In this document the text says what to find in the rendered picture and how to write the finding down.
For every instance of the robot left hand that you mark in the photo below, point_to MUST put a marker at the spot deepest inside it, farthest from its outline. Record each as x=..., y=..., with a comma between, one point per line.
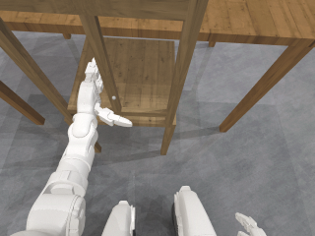
x=88, y=97

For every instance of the robot right shin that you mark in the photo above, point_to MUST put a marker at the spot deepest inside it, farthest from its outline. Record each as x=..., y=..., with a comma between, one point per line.
x=179, y=220

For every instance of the chair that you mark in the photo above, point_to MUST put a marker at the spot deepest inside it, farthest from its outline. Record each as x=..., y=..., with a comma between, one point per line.
x=141, y=73

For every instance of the left robot upper arm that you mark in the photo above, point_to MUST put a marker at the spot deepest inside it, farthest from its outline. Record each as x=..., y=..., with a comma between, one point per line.
x=57, y=215

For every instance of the robot right hand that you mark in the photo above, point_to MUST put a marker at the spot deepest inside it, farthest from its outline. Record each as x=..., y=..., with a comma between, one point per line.
x=250, y=226

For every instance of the left robot forearm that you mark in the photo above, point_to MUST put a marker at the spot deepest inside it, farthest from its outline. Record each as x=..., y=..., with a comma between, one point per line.
x=71, y=175

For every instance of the right robot thigh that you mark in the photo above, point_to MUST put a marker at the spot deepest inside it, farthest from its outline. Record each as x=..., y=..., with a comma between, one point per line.
x=195, y=221

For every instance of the table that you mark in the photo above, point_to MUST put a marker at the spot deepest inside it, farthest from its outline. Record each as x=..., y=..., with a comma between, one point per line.
x=269, y=22

